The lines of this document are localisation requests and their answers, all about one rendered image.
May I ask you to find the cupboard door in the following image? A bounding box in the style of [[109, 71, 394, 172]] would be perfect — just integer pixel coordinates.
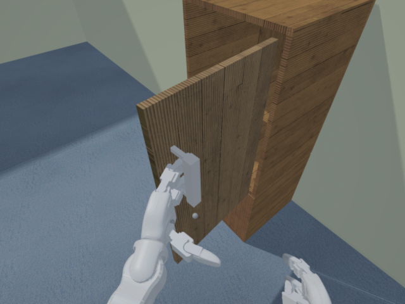
[[136, 37, 279, 264]]

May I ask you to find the robot left hand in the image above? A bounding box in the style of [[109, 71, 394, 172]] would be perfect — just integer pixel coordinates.
[[141, 153, 221, 267]]

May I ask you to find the robot left forearm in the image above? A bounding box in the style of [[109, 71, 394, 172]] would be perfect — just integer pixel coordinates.
[[107, 239, 168, 304]]

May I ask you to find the robot right hand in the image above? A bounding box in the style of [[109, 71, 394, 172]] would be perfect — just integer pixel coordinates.
[[282, 253, 332, 304]]

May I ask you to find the handle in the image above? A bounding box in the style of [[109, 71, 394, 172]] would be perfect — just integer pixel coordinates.
[[170, 145, 201, 207]]

